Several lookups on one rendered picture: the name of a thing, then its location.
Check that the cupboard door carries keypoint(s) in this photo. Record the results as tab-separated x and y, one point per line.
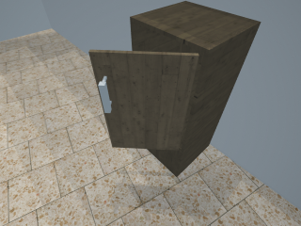
150	94

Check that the handle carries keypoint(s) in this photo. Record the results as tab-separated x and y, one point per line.
105	95

